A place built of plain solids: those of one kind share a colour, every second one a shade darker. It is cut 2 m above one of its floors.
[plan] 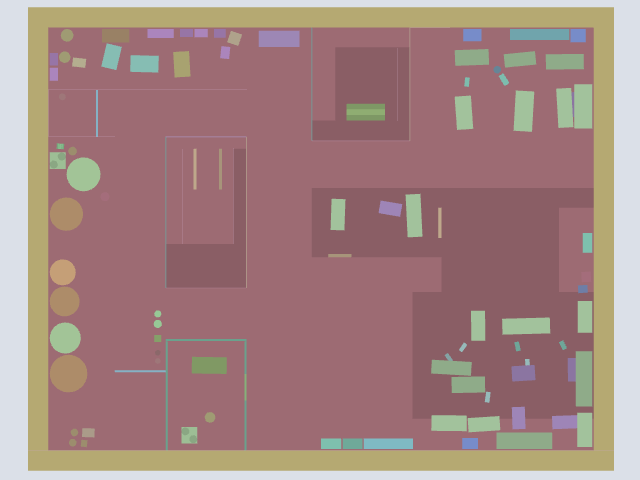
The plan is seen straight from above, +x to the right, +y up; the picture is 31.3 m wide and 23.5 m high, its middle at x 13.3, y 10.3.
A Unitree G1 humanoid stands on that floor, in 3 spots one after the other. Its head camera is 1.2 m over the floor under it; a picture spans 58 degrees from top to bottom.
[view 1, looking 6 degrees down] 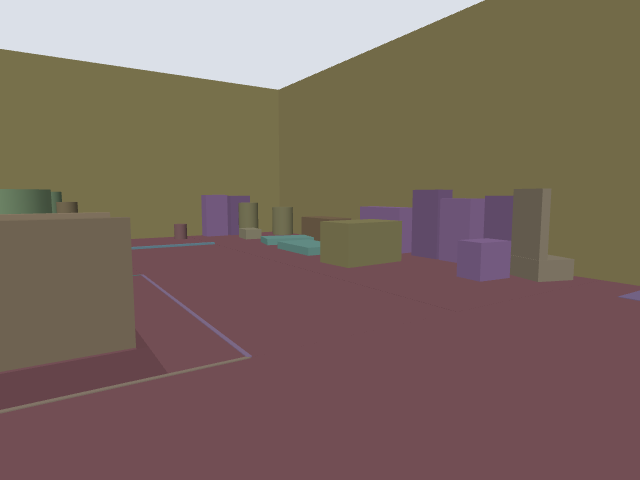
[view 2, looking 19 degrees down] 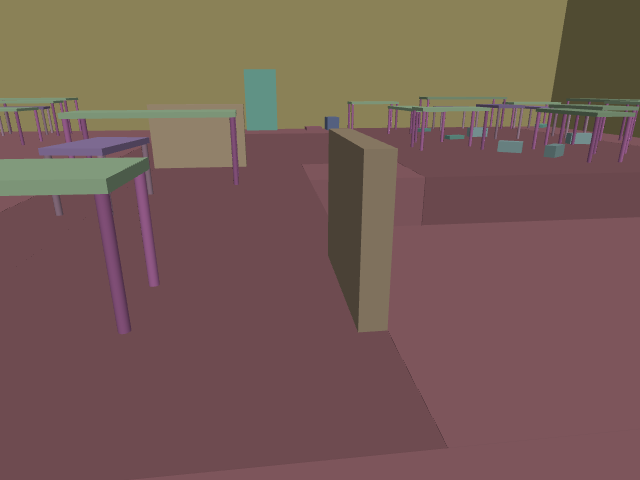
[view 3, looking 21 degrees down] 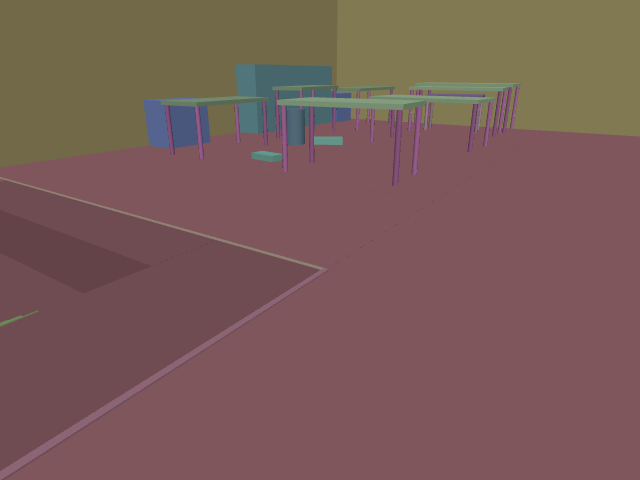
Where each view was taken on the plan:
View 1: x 12.58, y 14.10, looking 147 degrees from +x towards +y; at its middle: sack_pile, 10.84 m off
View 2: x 11.75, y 10.06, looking -7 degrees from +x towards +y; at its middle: floor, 3.68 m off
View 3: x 15.54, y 13.74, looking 34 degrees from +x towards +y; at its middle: floor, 3.35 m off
